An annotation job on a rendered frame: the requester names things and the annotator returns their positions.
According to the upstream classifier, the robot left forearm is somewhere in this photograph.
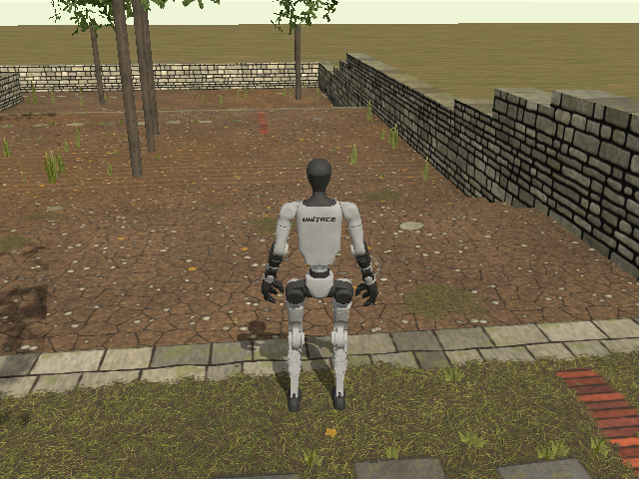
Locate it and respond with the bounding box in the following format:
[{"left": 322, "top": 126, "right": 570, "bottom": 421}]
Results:
[{"left": 264, "top": 241, "right": 283, "bottom": 283}]

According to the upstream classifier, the robot right upper arm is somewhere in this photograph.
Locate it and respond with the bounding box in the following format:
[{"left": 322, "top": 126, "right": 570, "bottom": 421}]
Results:
[{"left": 340, "top": 202, "right": 366, "bottom": 256}]

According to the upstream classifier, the right robot hand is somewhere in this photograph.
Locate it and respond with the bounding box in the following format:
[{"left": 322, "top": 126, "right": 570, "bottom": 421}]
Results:
[{"left": 355, "top": 282, "right": 378, "bottom": 306}]

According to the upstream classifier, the humanoid robot torso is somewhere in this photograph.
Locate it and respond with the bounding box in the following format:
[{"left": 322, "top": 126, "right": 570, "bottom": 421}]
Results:
[{"left": 296, "top": 197, "right": 342, "bottom": 299}]

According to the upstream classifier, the robot left upper arm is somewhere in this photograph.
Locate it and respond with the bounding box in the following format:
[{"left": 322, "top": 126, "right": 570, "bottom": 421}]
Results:
[{"left": 273, "top": 202, "right": 299, "bottom": 256}]

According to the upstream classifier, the left robot hand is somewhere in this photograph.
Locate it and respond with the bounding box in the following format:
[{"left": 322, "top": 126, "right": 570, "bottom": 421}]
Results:
[{"left": 261, "top": 279, "right": 284, "bottom": 303}]

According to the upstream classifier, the robot right forearm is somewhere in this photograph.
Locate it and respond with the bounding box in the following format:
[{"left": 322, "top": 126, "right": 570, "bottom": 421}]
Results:
[{"left": 355, "top": 241, "right": 375, "bottom": 285}]

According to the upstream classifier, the humanoid robot head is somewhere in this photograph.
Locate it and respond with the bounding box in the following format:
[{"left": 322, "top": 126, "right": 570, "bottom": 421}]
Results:
[{"left": 303, "top": 159, "right": 336, "bottom": 207}]

